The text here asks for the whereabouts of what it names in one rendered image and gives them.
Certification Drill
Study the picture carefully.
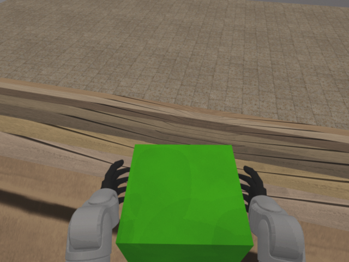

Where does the robot right forearm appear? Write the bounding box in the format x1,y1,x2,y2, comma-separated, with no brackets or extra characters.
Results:
248,195,306,262

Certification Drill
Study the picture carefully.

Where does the right robot hand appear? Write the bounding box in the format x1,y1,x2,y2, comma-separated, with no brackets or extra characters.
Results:
238,166,267,213

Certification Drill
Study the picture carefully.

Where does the left robot hand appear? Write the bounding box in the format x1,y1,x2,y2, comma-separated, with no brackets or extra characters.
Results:
101,160,130,204

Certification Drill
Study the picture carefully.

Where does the carton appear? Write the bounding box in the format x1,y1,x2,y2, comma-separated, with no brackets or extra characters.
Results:
116,144,254,262

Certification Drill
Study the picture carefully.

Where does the robot left forearm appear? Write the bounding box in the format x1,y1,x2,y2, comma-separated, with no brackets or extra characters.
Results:
65,188,119,262

